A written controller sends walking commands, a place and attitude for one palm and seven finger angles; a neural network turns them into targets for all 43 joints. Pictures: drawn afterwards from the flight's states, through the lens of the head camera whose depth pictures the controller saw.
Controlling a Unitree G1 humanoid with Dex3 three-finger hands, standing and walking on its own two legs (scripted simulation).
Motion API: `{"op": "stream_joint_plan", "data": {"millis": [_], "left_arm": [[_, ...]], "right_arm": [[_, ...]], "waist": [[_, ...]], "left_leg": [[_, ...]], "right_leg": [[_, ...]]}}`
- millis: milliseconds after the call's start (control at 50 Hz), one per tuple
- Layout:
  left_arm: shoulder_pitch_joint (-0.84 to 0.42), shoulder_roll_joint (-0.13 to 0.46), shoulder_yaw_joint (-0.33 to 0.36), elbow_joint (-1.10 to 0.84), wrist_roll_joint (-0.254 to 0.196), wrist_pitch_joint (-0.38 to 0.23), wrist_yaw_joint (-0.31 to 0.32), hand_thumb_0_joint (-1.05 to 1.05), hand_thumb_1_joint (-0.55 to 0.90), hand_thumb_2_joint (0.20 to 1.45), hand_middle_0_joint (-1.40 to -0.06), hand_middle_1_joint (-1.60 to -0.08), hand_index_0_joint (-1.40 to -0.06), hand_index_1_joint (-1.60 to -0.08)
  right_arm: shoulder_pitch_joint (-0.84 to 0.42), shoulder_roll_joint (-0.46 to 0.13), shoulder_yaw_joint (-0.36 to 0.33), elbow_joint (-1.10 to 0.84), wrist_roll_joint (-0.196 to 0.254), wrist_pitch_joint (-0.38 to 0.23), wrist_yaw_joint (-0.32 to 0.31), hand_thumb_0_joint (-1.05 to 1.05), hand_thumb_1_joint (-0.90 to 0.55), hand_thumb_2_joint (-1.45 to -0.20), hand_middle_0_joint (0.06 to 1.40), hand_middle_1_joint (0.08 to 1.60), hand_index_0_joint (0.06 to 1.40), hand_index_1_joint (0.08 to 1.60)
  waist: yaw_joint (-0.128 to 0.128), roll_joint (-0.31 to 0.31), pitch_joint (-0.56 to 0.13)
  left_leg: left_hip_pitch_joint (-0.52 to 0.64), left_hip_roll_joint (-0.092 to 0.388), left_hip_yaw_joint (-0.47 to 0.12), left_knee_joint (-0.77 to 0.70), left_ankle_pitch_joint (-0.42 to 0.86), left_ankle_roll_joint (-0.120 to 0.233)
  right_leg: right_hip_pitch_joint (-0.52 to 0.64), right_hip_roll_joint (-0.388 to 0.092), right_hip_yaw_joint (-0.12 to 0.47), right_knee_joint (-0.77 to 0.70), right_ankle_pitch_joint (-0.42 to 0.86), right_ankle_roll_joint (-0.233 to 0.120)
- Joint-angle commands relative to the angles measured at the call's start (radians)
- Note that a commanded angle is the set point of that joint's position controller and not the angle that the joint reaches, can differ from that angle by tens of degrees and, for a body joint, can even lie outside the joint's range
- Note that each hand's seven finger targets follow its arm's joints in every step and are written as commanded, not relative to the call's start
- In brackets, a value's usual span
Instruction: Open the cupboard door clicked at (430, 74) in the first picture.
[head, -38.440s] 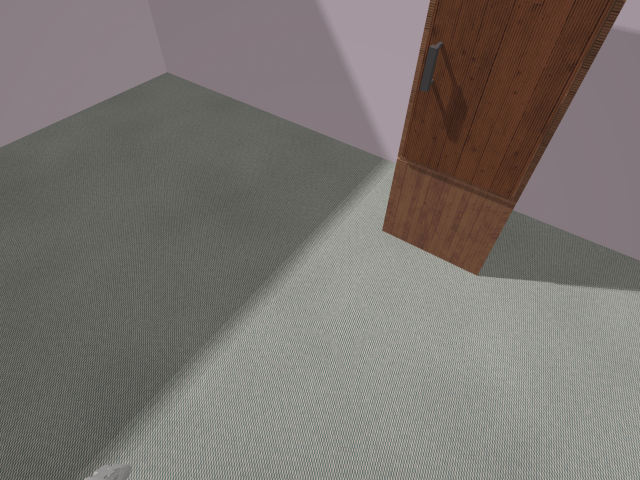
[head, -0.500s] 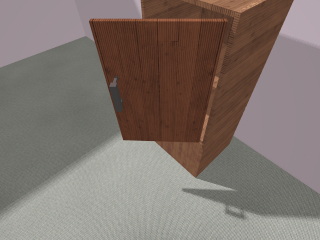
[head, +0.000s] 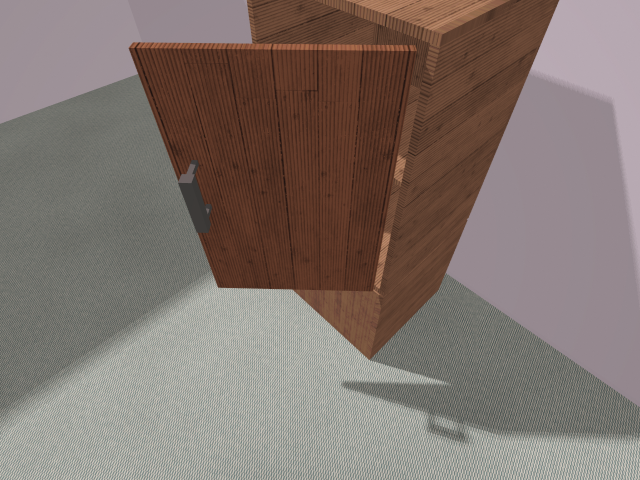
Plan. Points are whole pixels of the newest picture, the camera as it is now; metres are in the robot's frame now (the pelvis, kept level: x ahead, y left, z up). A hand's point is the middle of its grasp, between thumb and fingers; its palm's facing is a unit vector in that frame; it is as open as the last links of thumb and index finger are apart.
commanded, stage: look again from close up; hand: left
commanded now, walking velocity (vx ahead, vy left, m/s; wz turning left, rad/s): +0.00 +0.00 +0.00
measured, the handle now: (198, 196) +0.57 +0.25 -0.01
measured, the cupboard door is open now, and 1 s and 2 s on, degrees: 44 44 44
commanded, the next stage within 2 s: raise the hand with hooked fingers in 0.10 s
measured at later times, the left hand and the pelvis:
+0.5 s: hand (183, 415) +0.20 +0.18 -0.01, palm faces +0.12 -0.99 -0.04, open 8.0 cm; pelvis -0.02 -0.03 -0.04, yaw +2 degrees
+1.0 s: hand (146, 436) +0.18 +0.23 -0.04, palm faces -0.01 -1.00 -0.01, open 10.9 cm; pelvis -0.06 +0.00 -0.08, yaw +2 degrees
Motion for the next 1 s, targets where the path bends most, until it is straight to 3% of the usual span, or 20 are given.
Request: {"op": "stream_joint_plan", "data": {"millis": [0,160,180,200,220,240,260,280,300,320,380,420,480,520,580,660,740,860,940,980], "left_arm": [[0.058,0.120,0.024,-0.024,-0.006,-0.019,0.011,0.000,0.900,0.900,-0.200,-0.300,-0.200,-0.300],[0.054,0.127,0.029,-0.025,-0.005,-0.023,0.013,0.000,0.900,0.900,-0.200,-0.300,-0.200,-0.300],[0.157,0.126,0.033,0.022,0.000,-0.033,0.053,0.000,0.900,0.900,-0.200,-0.300,-0.200,-0.300],[-0.620,0.376,0.214,-1.503,-0.190,-0.259,0.042,0.000,0.877,0.890,-0.202,-0.315,-0.202,-0.315],[-0.083,0.293,0.201,-1.181,-0.107,-0.204,0.065,0.000,0.853,0.880,-0.203,-0.330,-0.203,-0.330],[-0.058,0.224,0.164,-1.103,-0.145,-0.165,0.105,0.000,0.830,0.870,-0.205,-0.345,-0.205,-0.345],[0.209,-0.018,0.043,-0.900,-0.171,-0.081,0.083,0.000,0.807,0.860,-0.207,-0.360,-0.207,-0.360],[0.003,0.043,0.088,-1.078,-0.197,-0.121,0.056,0.000,0.783,0.850,-0.208,-0.375,-0.208,-0.375],[0.002,0.122,0.180,-1.046,-0.192,-0.178,0.031,0.000,0.760,0.840,-0.210,-0.390,-0.210,-0.390],[0.068,0.097,0.197,-0.944,-0.194,-0.239,-0.003,0.000,0.737,0.830,-0.212,-0.405,-0.212,-0.405],[0.335,0.025,0.227,-0.740,-0.235,-0.421,-0.156,0.000,0.667,0.800,-0.217,-0.450,-0.217,-0.450],[0.356,0.052,0.261,-0.757,-0.270,-0.561,-0.284,0.000,0.620,0.780,-0.220,-0.480,-0.220,-0.480],[0.254,0.170,0.340,-0.787,-0.299,-0.669,-0.467,0.000,0.550,0.750,-0.225,-0.525,-0.225,-0.525],[0.157,0.208,0.373,-0.899,-0.340,-0.651,-0.508,0.000,0.503,0.730,-0.228,-0.555,-0.228,-0.555],[-0.025,0.219,0.374,-1.108,-0.399,-0.642,-0.498,0.000,0.433,0.700,-0.233,-0.600,-0.233,-0.600],[-0.149,0.245,0.337,-1.333,-0.372,-0.651,-0.439,0.000,0.340,0.660,-0.240,-0.660,-0.240,-0.660],[-0.128,0.210,0.251,-1.211,-0.331,-0.537,-0.460,0.000,0.247,0.620,-0.247,-0.720,-0.247,-0.720],[0.047,0.270,0.381,-1.130,-0.357,-0.287,-0.459,0.000,0.107,0.560,-0.257,-0.810,-0.257,-0.810],[0.066,0.280,0.454,-1.194,-0.384,-0.305,-0.366,0.000,0.013,0.520,-0.263,-0.870,-0.263,-0.870],[0.045,0.252,0.424,-1.211,-0.367,-0.358,-0.333,0.000,-0.033,0.500,-0.267,-0.900,-0.267,-0.900]], "right_arm": [[0.047,-0.104,-0.018,-0.027,0.005,-0.018,-0.010,0.000,-0.900,-0.900,0.200,0.300,0.200,0.300],[0.043,-0.106,-0.020,-0.014,0.006,-0.017,-0.014,0.000,-0.900,-0.900,0.200,0.300,0.200,0.300],[-0.037,-0.132,-0.033,-0.080,0.019,-0.016,-0.004,0.000,-0.900,-0.900,0.200,0.300,0.200,0.300],[-0.022,-0.262,-0.052,-0.416,0.069,-0.168,-0.045,0.000,-0.900,-0.900,0.200,0.300,0.200,0.300],[-0.087,-0.178,-0.034,-0.365,0.043,-0.250,-0.084,0.000,-0.900,-0.900,0.200,0.300,0.200,0.300],[-0.093,-0.183,-0.038,-0.308,0.060,-0.271,-0.088,0.000,-0.900,-0.900,0.200,0.300,0.200,0.300],[-0.062,-0.140,-0.040,-0.302,0.073,-0.266,-0.078,0.000,-0.900,-0.900,0.200,0.300,0.200,0.300],[-0.088,-0.185,-0.048,-0.393,0.070,-0.281,-0.068,0.000,-0.900,-0.900,0.200,0.300,0.200,0.300],[-0.069,-0.204,-0.076,-0.404,0.052,-0.289,-0.072,0.000,-0.900,-0.900,0.200,0.300,0.200,0.300],[-0.070,-0.200,-0.084,-0.419,0.039,-0.297,-0.071,0.000,-0.900,-0.900,0.200,0.300,0.200,0.300],[-0.104,-0.187,-0.095,-0.504,0.027,-0.304,-0.032,0.000,-0.900,-0.900,0.200,0.300,0.200,0.300],[-0.123,-0.194,-0.108,-0.559,0.027,-0.311,-0.009,0.000,-0.900,-0.900,0.200,0.300,0.200,0.300],[-0.129,-0.214,-0.111,-0.632,0.038,-0.319,0.014,0.000,-0.900,-0.900,0.200,0.300,0.200,0.300],[-0.144,-0.213,-0.109,-0.690,0.047,-0.317,0.000,0.000,-0.900,-0.900,0.200,0.300,0.200,0.300],[-0.127,-0.203,-0.100,-0.730,0.050,-0.317,-0.018,0.000,-0.900,-0.900,0.200,0.300,0.200,0.300],[-0.066,-0.211,-0.084,-0.680,0.035,-0.320,-0.046,0.000,-0.900,-0.900,0.200,0.300,0.200,0.300],[-0.059,-0.228,-0.064,-0.655,0.046,-0.315,-0.059,0.000,-0.900,-0.900,0.200,0.300,0.200,0.300],[-0.091,-0.212,-0.056,-0.720,0.066,-0.279,-0.060,0.000,-0.900,-0.900,0.200,0.300,0.200,0.300],[-0.101,-0.184,-0.053,-0.729,0.050,-0.273,-0.054,0.000,-0.900,-0.900,0.200,0.300,0.200,0.300],[-0.079,-0.186,-0.052,-0.717,0.047,-0.279,-0.047,0.000,-0.900,-0.900,0.200,0.300,0.200,0.300]], "waist": [[0.009,-0.028,-0.019],[0.007,-0.023,-0.025],[0.040,-0.064,0.002],[-0.060,0.125,-0.475],[0.039,0.275,-0.429],[0.014,0.259,-0.328],[-0.014,0.091,-0.185],[-0.029,0.044,-0.058],[-0.045,-0.072,-0.075],[-0.034,-0.173,-0.023],[0.056,-0.290,-0.038],[0.077,-0.255,-0.128],[0.073,-0.070,-0.276],[0.068,-0.044,-0.368],[0.029,0.038,-0.366],[-0.022,0.102,-0.438],[-0.056,0.105,-0.302],[0.046,0.057,-0.399],[0.069,-0.010,-0.392],[0.044,0.026,-0.351]], "left_leg": [[-0.011,0.094,-0.079,-0.056,0.209,0.019],[0.003,0.100,-0.070,-0.048,0.238,0.011],[-0.080,0.118,-0.030,0.157,0.197,-0.016],[0.129,-0.012,-0.052,0.013,0.359,0.022],[0.186,0.009,-0.023,0.012,0.535,0.036],[0.097,0.017,-0.034,0.044,0.434,0.007],[0.020,0.027,-0.047,0.038,0.386,0.013],[-0.058,0.016,-0.076,0.057,0.311,0.013],[-0.102,0.007,-0.063,0.101,0.239,0.018],[-0.185,-0.001,-0.063,0.141,0.179,0.019],[-0.413,-0.028,-0.055,0.276,0.070,-0.003],[-0.517,-0.042,-0.040,0.371,0.041,-0.014],[-0.596,-0.054,-0.028,0.509,0.049,-0.015],[-0.642,-0.060,-0.017,0.561,0.005,-0.001],[-0.638,-0.039,-0.038,0.604,-0.087,0.014],[-0.569,-0.001,-0.080,0.640,-0.010,0.030],[-0.604,0.006,-0.115,0.603,-0.064,0.029],[-0.571,-0.014,-0.115,0.486,-0.045,0.016],[-0.567,-0.010,-0.125,0.457,-0.004,0.007],[-0.555,-0.006,-0.123,0.453,-0.036,0.004]], "right_leg": [[0.026,-0.083,0.075,-0.069,0.284,-0.042],[0.046,-0.081,0.073,-0.074,0.341,-0.049],[0.050,-0.145,0.120,-0.074,0.635,-0.020],[0.149,-0.043,0.044,0.012,0.560,-0.052],[0.134,0.009,0.016,0.053,0.402,-0.069],[0.060,0.006,-0.033,0.021,0.276,-0.057],[-0.014,0.010,-0.058,0.009,0.251,-0.036],[-0.077,0.004,-0.061,0.013,0.245,-0.026],[-0.139,0.009,-0.073,0.022,0.185,-0.017],[-0.211,0.017,-0.084,0.044,0.126,-0.007],[-0.303,0.019,-0.063,0.190,0.050,-0.010],[-0.302,0.008,-0.027,0.283,0.087,-0.015],[-0.311,-0.020,0.052,0.394,0.160,-0.029],[-0.318,-0.029,0.105,0.396,0.067,-0.014],[-0.423,-0.011,0.129,0.365,-0.212,-0.017],[-0.486,0.029,0.063,0.459,-0.079,-0.036],[-0.562,0.051,-0.003,0.462,-0.121,-0.039],[-0.421,0.041,-0.049,0.415,-0.116,-0.028],[-0.394,0.050,-0.075,0.421,-0.096,-0.031],[-0.456,0.049,-0.079,0.419,-0.132,-0.030]]}}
